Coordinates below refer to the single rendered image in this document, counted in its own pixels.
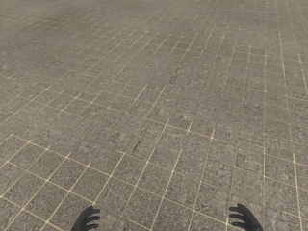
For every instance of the right robot hand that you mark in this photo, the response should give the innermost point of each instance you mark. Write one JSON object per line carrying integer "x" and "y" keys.
{"x": 250, "y": 222}

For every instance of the left robot hand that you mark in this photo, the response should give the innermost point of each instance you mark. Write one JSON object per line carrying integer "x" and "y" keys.
{"x": 82, "y": 220}

